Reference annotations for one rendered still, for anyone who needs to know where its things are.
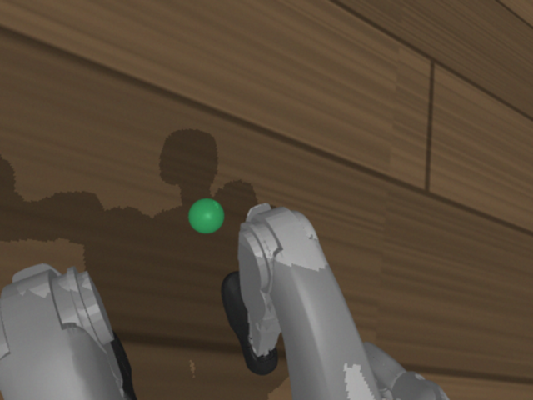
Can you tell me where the left robot foot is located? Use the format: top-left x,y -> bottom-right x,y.
110,330 -> 137,400

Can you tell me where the right robot foot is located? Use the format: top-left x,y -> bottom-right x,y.
222,271 -> 278,375

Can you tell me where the right robot hand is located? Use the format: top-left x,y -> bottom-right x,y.
362,342 -> 407,400

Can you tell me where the right robot arm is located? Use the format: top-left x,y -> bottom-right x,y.
391,371 -> 450,400

